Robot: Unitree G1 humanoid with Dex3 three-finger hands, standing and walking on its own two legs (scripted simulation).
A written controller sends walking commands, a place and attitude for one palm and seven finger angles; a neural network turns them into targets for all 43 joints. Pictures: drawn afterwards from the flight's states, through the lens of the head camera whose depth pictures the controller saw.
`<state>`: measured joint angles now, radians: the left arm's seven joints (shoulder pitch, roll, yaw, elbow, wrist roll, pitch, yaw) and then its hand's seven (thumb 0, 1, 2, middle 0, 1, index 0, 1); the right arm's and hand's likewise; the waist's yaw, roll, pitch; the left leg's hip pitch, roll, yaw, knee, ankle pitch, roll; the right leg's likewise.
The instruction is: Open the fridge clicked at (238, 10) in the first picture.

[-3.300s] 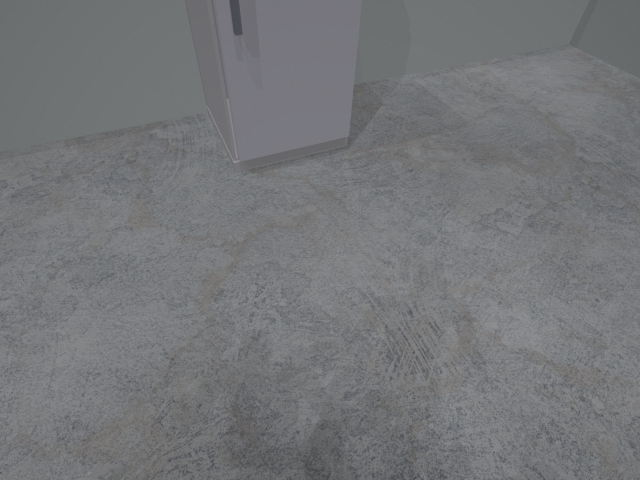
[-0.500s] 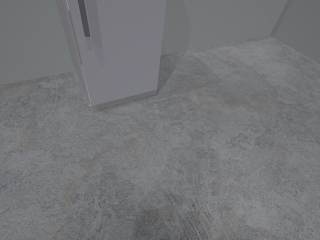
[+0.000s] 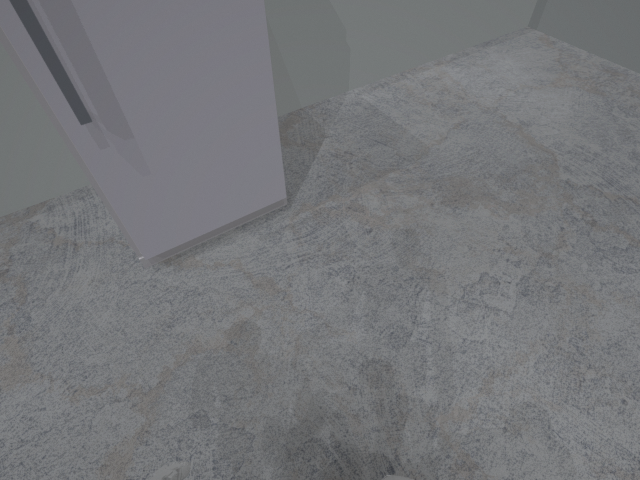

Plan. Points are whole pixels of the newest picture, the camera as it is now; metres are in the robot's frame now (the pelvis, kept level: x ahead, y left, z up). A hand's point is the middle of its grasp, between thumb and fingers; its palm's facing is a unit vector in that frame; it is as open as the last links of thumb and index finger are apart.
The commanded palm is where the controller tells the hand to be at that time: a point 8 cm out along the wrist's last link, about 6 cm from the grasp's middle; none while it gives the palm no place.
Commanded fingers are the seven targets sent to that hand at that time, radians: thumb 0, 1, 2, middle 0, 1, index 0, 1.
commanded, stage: walk to a spot facing it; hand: left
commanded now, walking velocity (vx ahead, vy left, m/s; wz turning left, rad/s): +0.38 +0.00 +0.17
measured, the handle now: (22, 6) +0.91 +0.61 +0.18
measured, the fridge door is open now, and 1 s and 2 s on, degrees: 0 0 0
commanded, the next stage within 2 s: turn to face it in 0.50 s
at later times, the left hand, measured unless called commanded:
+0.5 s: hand (176, 471) +0.16 +0.22 -0.17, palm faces +0.13 -0.98 -0.16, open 7.3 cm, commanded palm none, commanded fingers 0.00 0.90 0.90 -0.20 -0.30 -0.20 -0.30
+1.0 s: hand (218, 296) +0.44 +0.20 -0.14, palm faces +0.22 -0.95 -0.22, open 7.2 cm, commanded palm none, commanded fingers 0.00 0.90 0.90 -0.20 -0.30 -0.20 -0.30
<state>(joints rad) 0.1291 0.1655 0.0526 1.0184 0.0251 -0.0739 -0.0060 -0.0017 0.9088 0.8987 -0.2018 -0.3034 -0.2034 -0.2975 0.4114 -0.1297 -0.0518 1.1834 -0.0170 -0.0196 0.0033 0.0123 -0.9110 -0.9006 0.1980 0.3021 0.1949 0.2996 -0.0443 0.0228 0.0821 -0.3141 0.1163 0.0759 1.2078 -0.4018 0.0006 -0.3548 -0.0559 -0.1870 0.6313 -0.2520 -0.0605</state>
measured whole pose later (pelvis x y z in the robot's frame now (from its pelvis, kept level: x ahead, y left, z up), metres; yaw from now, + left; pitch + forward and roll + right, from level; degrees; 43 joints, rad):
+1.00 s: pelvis +0.37 +0.01 +0.01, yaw +13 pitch -1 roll +1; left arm 0.14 0.15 0.04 0.96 0.03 -0.02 0.03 -0.02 0.93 0.90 -0.21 -0.30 -0.21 -0.30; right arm 0.25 -0.19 -0.07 1.05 -0.02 0.05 0.01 0.01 -0.91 -0.90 0.20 0.30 0.19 0.30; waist -0.04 0.02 0.06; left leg -0.46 0.08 0.10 1.06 -0.42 -0.06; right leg -0.27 -0.14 -0.28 0.53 -0.23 -0.01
